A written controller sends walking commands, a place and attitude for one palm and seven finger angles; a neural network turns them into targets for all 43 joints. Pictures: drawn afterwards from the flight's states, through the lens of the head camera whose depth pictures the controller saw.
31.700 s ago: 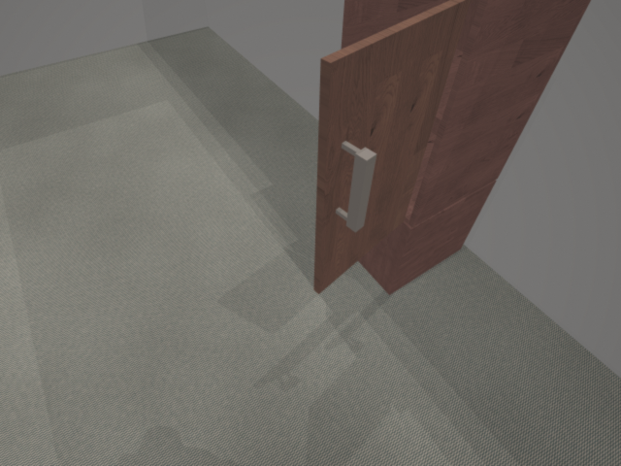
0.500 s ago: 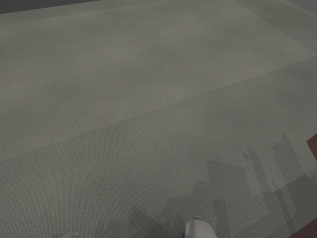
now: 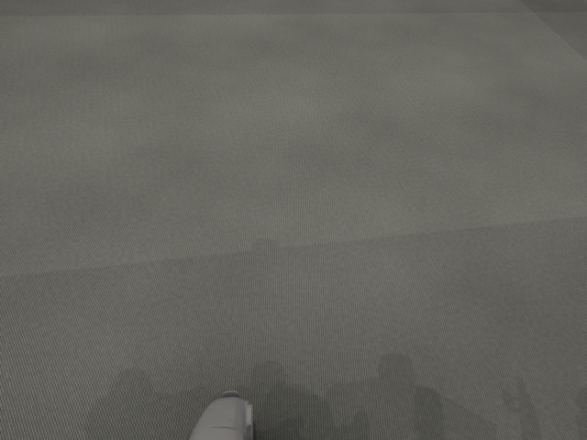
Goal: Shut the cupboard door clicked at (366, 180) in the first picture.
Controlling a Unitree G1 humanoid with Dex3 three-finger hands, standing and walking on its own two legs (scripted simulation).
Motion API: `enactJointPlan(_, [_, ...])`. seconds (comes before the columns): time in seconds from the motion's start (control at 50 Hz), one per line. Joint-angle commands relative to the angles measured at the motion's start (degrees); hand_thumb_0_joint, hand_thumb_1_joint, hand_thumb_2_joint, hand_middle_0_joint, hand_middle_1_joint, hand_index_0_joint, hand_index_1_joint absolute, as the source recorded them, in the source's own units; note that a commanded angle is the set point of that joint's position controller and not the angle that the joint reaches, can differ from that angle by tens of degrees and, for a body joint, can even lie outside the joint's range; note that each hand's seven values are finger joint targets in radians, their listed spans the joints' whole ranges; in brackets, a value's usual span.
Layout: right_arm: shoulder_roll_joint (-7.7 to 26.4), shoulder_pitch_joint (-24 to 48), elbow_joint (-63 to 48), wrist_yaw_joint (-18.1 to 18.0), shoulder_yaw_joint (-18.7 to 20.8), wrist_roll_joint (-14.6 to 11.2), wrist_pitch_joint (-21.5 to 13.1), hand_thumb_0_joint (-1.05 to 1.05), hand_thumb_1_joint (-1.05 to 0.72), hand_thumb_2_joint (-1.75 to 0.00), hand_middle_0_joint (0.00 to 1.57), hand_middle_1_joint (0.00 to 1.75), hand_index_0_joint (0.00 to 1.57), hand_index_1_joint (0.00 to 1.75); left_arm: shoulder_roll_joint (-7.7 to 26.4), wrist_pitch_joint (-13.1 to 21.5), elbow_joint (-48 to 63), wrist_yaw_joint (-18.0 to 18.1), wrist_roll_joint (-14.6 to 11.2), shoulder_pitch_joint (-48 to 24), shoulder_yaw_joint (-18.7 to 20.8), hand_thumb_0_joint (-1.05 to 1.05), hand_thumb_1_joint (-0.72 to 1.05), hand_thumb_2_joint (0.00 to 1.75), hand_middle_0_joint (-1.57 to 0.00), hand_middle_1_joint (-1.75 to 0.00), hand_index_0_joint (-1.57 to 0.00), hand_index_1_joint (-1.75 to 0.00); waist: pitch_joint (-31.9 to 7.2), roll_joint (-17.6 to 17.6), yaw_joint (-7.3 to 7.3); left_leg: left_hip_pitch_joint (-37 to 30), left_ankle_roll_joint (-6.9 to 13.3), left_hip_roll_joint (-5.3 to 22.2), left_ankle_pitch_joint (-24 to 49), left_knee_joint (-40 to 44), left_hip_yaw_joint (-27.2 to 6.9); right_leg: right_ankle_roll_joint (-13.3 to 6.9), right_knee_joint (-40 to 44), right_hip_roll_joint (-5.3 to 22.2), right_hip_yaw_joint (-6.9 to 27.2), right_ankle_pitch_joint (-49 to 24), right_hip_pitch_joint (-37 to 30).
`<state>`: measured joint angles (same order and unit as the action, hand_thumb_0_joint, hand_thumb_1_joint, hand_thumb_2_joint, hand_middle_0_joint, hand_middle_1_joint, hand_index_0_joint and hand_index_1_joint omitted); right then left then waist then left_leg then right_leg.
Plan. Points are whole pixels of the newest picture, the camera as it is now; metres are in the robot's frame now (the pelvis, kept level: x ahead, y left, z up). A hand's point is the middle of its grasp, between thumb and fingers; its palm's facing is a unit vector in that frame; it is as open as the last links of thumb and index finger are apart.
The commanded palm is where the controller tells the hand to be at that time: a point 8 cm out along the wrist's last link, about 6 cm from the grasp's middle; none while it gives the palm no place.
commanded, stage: walk to a spot facing it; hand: left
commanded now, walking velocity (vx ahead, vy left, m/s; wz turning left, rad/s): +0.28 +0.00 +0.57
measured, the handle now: out of the picture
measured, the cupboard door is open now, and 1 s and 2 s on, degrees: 65 65 65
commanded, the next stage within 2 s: turn to face it in 0.08 s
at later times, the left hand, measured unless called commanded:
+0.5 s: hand (159, 353) +0.25 +0.24 -0.17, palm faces +0.07 -0.98 -0.17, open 7.3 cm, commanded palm none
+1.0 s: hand (177, 277) +0.40 +0.24 -0.17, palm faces -0.20 -0.95 -0.23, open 7.3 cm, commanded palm none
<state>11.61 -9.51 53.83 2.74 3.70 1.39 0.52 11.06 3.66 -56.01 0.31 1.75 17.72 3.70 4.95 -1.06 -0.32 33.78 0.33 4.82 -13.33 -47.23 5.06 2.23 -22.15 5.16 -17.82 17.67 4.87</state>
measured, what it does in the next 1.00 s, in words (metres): walks ahead, turning right: left foot, then right foot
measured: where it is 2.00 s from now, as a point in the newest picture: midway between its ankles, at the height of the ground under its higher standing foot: (266, 375)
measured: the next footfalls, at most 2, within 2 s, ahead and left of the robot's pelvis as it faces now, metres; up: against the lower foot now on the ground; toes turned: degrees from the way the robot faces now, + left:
left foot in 0.08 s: +0.18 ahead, +0.11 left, +0.00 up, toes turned +9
right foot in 0.62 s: +0.28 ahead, -0.07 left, +0.00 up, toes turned -9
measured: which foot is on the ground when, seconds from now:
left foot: up 0.00-0.06, down 0.08-0.62, up 0.64-1.00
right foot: down 0.00-0.10, up 0.12-0.60, down 0.62-1.00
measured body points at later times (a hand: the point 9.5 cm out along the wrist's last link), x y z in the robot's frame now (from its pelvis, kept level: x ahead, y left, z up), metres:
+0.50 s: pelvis +0.19 +0.05 +0.00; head +0.22 +0.07 +0.45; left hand +0.25 +0.29 -0.16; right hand +0.25 -0.18 -0.14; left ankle +0.14 +0.10 -0.74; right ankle +0.25 -0.08 -0.69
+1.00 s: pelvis +0.29 +0.05 +0.00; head +0.35 +0.05 +0.44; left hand +0.41 +0.29 -0.15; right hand +0.35 -0.22 -0.13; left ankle +0.35 +0.19 -0.72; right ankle +0.25 -0.06 -0.74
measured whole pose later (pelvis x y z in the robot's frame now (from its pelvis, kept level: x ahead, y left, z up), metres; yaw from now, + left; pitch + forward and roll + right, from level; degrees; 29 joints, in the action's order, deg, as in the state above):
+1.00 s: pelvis +0.29 +0.05 +0.00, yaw -16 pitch +2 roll +1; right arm 11.8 -5.7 50.6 -1.4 2.3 0.1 1.1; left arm 12.8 -2.6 -52.0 -0.2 1.4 13.6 4.6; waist 4.4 -1.9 1.6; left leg 23.9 -4.6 2.1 -20.2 -41.5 -0.1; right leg -0.4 -30.5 -2.2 6.8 17.2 15.0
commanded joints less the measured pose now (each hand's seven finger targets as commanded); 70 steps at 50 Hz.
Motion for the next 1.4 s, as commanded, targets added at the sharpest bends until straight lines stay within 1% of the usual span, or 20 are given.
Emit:
enactJointPlan(0.0, [2.96, 1.45, -6.04, 0.75, 0.04, 0.18, -2.23, 0.00, -0.90, -0.90, 0.20, 0.30, 0.20, 0.30, 11.26, 0.93, 3.16, 0.14, -0.03, 2.16, 2.46, 0.00, 0.90, 0.90, -0.20, -0.30, -0.20, -0.30, -4.50, -4.74, -0.34, -7.74, 2.25, -2.46, -2.84, 9.58, 2.98, -6.72, -1.21, 16.71, 4.83, -31.04, -5.20])
enactJointPlan(0.04, [8.46, -11.26, -3.11, -0.06, 1.41, 0.60, -2.55, 0.00, -0.90, -0.90, 0.20, 0.30, 0.20, 0.30, 12.13, 0.35, 4.08, -0.21, -0.67, 1.11, 2.75, 0.00, 0.90, 0.90, -0.20, -0.30, -0.20, -0.30, -12.20, 0.29, -6.94, -31.49, 4.29, -4.46, 1.74, 15.78, 1.52, -3.36, -23.13, 12.91, 0.88, -29.54, 5.52])
enactJointPlan(0.06, [16.67, -18.03, -2.44, -0.87, 3.52, 1.35, -2.78, 0.00, -0.90, -0.90, 0.20, 0.30, 0.20, 0.30, 8.64, -0.19, 6.41, -1.04, -1.18, 2.39, 2.29, 0.00, 0.90, 0.90, -0.20, -0.30, -0.20, -0.30, -17.59, 17.30, -9.15, -45.77, 11.54, 11.69, 6.84, 19.91, -24.76, 0.89, -43.37, 3.42, 0.43, 1.84, 24.55])
enactJointPlan(0.08, [19.84, -21.59, -1.42, -1.94, 3.51, 0.42, -2.41, 0.00, -0.90, -0.90, 0.20, 0.30, 0.20, 0.30, 8.33, -0.29, 10.63, -1.01, -0.92, -5.19, 0.88, 0.00, 0.90, 0.90, -0.20, -0.30, -0.20, -0.30, -16.82, 14.84, -10.67, -47.43, 16.66, 19.83, 16.67, 25.90, -38.72, 0.94, -53.25, -0.27, 10.14, 17.89, 35.29])
enactJointPlan(0.2, [8.34, -4.44, -4.09, -3.99, -0.56, -0.03, -4.13, 0.00, -0.90, -0.90, 0.20, 0.30, 0.20, 0.30, 4.83, -2.84, 3.51, -0.66, 0.03, 1.98, 0.90, 0.00, 0.90, 0.90, -0.20, -0.30, -0.20, -0.30, -9.71, 6.89, 0.57, -24.00, 8.58, 9.09, 19.09, 30.19, -14.34, 0.85, -45.84, 3.27, 17.64, -0.73, 26.27])
enactJointPlan(0.3, [6.01, -6.86, -0.05, -4.75, -1.33, -0.56, -4.11, 0.00, -0.90, -0.90, 0.20, 0.30, 0.20, 0.30, 3.07, -4.34, 1.47, 0.28, -0.54, 1.04, -0.52, 0.00, 0.90, 0.90, -0.20, -0.30, -0.20, -0.30, -8.02, 3.97, 1.39, -28.49, 4.96, 8.44, 42.57, 28.90, -6.07, 0.65, -36.59, -0.18, 18.20, -6.19, 24.39])
enactJointPlan(0.52, [7.42, -7.89, 2.22, -5.79, 0.02, 0.35, -1.52, 0.00, -0.90, -0.90, 0.20, 0.30, 0.20, 0.30, 2.95, -5.65, 6.44, -0.71, -0.40, -7.64, 0.67, 0.00, 0.90, 0.90, -0.20, -0.30, -0.20, -0.30, -2.23, 7.35, -0.90, -32.48, 7.61, 14.32, 43.09, 21.49, -1.75, -2.62, -21.24, -3.56, 13.40, 0.83, 20.04])
enactJointPlan(0.56, [8.47, -6.53, 1.80, -5.72, 0.38, -0.18, -1.32, 0.00, -0.90, -0.90, 0.20, 0.30, 0.20, 0.30, 3.78, -5.23, 5.71, -0.76, -0.34, -2.29, 1.09, 0.00, 0.90, 0.90, -0.20, -0.30, -0.20, -0.30, -5.59, 6.47, 1.89, -32.36, 5.64, 13.01, 45.93, 13.89, 0.60, -3.52, -14.50, -4.90, 12.45, -3.50, 12.81])
enactJointPlan(0.6, [7.61, -5.17, 0.00, -5.23, 0.89, -1.53, -1.43, 0.00, -0.90, -0.90, 0.20, 0.30, 0.20, 0.30, 9.34, -3.78, 3.53, -0.15, 0.34, 7.77, 2.44, 0.00, 0.90, 0.90, -0.20, -0.30, -0.20, -0.30, -12.51, -5.87, 5.94, -18.43, -0.08, 3.91, 27.00, -9.86, 5.73, -9.76, -4.77, 4.99, 27.45, -36.14, -6.09])
enactJointPlan(0.62, [4.96, -2.00, -2.56, -4.89, 0.45, -1.65, -1.38, 0.00, -0.90, -0.90, 0.20, 0.30, 0.20, 0.30, 13.11, -3.38, 2.38, 0.51, -0.37, 10.28, 2.94, 0.00, 0.90, 0.90, -0.20, -0.30, -0.20, -0.30, -11.72, -11.94, 6.31, -3.28, -3.48, -5.69, -21.79, -23.79, 4.45, -18.50, -2.06, 17.25, 42.04, -61.44, -11.70])
enactJointPlan(0.64, [4.63, 0.12, -3.44, -5.28, -0.01, -1.15, -0.69, 0.00, -0.90, -0.90, 0.20, 0.30, 0.20, 0.30, 12.94, -3.48, 3.00, 1.29, -0.79, 8.62, 3.13, 0.00, 0.90, 0.90, -0.20, -0.30, -0.20, -0.30, -11.53, -9.42, 6.36, 0.76, -2.97, -3.61, -23.47, -27.21, -5.61, -20.27, -0.99, 17.55, 44.45, -56.60, -10.13])
enactJointPlan(0.76, [3.37, -1.87, -2.82, -4.20, -0.08, -0.48, 1.05, 0.00, -0.90, -0.90, 0.20, 0.30, 0.20, 0.30, 9.68, -3.54, 6.99, 1.15, -0.44, -3.84, 2.33, 0.00, 0.90, 0.90, -0.20, -0.30, -0.20, -0.30, -7.85, -4.61, -0.12, -3.74, -4.80, -0.76, -9.85, -16.21, -5.48, -13.60, 1.62, 7.37, 30.87, -33.43, 4.43])
enactJointPlan(0.96, [5.80, -1.69, -5.97, -4.67, 0.21, -1.25, -0.57, 0.00, -0.90, -0.90, 0.20, 0.30, 0.20, 0.30, 12.64, -5.18, 9.16, 0.05, -0.38, -6.15, 3.76, 0.00, 0.90, 0.90, -0.20, -0.30, -0.20, -0.30, -7.97, -8.64, -0.77, -18.73, -4.44, -4.54, -2.21, 14.74, -3.62, -9.40, -5.67, 3.16, 36.32, -28.38, 9.54])
enactJointPlan(0.98, [7.29, -4.13, -5.29, -4.69, 0.52, -1.17, -1.03, 0.00, -0.90, -0.90, 0.20, 0.30, 0.20, 0.30, 11.26, -5.43, 9.51, 0.09, -0.69, -6.83, 3.47, 0.00, 0.90, 0.90, -0.20, -0.30, -0.20, -0.30, -8.90, -5.05, -1.86, -26.35, -4.01, -2.18, 3.09, 22.53, -4.89, -6.83, -9.24, 0.58, 34.57, -22.07, 14.33])
enactJointPlan(1.02, [16.40, -8.28, -6.09, -4.98, 1.67, 0.13, -1.44, 0.00, -0.90, -0.90, 0.20, 0.30, 0.20, 0.30, 7.22, -5.49, 11.89, -0.42, -1.36, -4.65, 2.34, 0.00, 0.90, 0.90, -0.20, -0.30, -0.20, -0.30, -11.86, 17.63, -2.14, -34.41, 8.01, 23.08, 23.75, 28.21, -27.02, -0.78, -31.85, -9.01, 20.36, 20.39, 26.78])
enactJointPlan(1.04, [15.88, -8.13, -6.46, -5.25, 1.43, 0.57, -1.38, 0.00, -0.90, -0.90, 0.20, 0.30, 0.20, 0.30, 8.66, -5.50, 12.01, -0.58, -0.74, -6.29, 2.34, 0.00, 0.90, 0.90, -0.20, -0.30, -0.20, -0.30, -10.79, 10.31, -2.70, -31.09, 10.97, 24.32, 26.47, 27.72, -27.22, -0.49, -41.19, -6.85, 21.73, 20.22, 27.14])
enactJointPlan(1.14, [11.97, -2.04, -8.29, -5.26, 0.23, 0.60, -1.02, 0.00, -0.90, -0.90, 0.20, 0.30, 0.20, 0.30, 7.79, -6.94, 11.21, -2.28, -0.81, -7.59, 2.31, 0.00, 0.90, 0.90, -0.20, -0.30, -0.20, -0.30, -7.72, 11.79, 0.17, -28.59, 7.31, 14.46, 30.05, 25.47, -7.80, 1.38, -42.33, -3.10, 17.38, 10.52, 26.17])
enactJointPlan(1.32, [14.70, -5.02, -5.83, -4.24, 1.73, 0.33, -0.29, 0.00, -0.90, -0.90, 0.20, 0.30, 0.20, 0.30, 7.31, -6.29, 12.46, -2.82, -0.58, -10.83, 1.41, 0.00, 0.90, 0.90, -0.20, -0.30, -0.20, -0.30, -7.83, 13.41, -1.13, -27.36, 4.50, 15.21, 26.93, 19.79, -0.23, -1.07, -15.43, -5.50, 11.11, 2.98, 13.01])
enactJointPlan(1.36, [14.28, -3.34, -6.27, -3.86, 1.93, -0.36, -0.20, 0.00, -0.90, -0.90, 0.20, 0.30, 0.20, 0.30, 10.57, -5.53, 10.36, -2.42, -0.41, -3.87, 2.10, 0.00, 0.90, 0.90, -0.20, -0.30, -0.20, -0.30, -10.33, 7.14, 2.83, -20.30, -0.07, 12.11, 17.98, 8.67, 3.43, -2.97, -1.93, -3.02, 14.33, -10.78, -0.41])
enactJointPlan(1.38, [9.39, -3.18, -8.25, -3.40, 0.97, -0.83, -0.02, 0.00, -0.90, -0.90, 0.20, 0.30, 0.20, 0.30, 16.91, -4.77, 9.56, -1.56, 0.19, -0.84, 3.18, 0.00, 0.90, 0.90, -0.20, -0.30, -0.20, -0.30, -11.31, -10.61, 4.22, -5.40, -3.96, 4.59, -6.84, -3.88, 7.57, -8.03, 1.45, 10.69, 31.32, -26.58, -11.36])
